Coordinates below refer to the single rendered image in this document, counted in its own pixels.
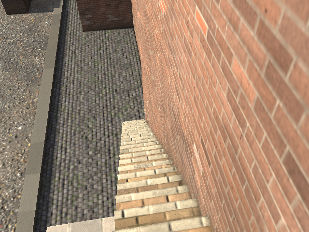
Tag stairs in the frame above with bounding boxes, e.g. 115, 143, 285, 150
112, 119, 212, 232

